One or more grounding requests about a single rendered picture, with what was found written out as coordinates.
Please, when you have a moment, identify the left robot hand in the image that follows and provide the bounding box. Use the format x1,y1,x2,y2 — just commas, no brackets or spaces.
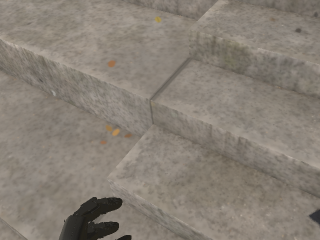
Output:
59,197,132,240

